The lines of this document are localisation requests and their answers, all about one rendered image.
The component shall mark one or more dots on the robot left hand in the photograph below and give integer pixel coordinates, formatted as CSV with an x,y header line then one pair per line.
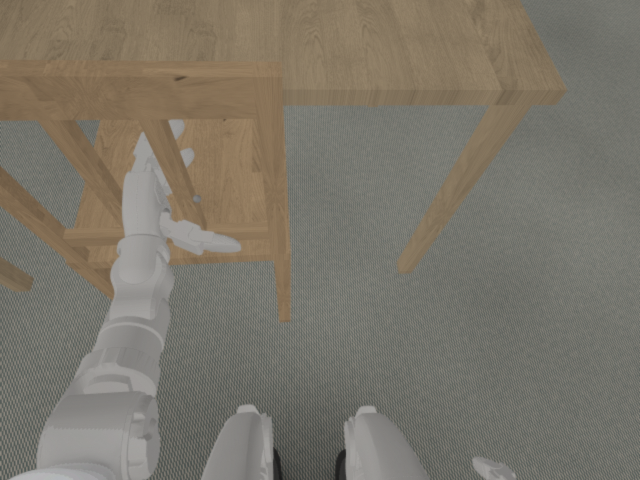
x,y
144,198

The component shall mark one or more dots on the chair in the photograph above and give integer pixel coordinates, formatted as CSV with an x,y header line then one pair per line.
x,y
234,122

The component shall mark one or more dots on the robot right shin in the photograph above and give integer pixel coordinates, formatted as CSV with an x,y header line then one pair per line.
x,y
358,475

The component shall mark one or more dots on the left robot upper arm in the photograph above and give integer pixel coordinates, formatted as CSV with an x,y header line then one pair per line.
x,y
103,436

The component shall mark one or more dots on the robot right thigh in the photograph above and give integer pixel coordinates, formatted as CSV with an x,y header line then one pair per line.
x,y
376,445

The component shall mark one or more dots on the robot right hand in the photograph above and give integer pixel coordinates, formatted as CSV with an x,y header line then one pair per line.
x,y
491,470

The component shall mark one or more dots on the table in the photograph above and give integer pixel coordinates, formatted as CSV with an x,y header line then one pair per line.
x,y
333,52

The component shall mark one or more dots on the left robot forearm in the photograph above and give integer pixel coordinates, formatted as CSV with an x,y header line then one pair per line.
x,y
128,347

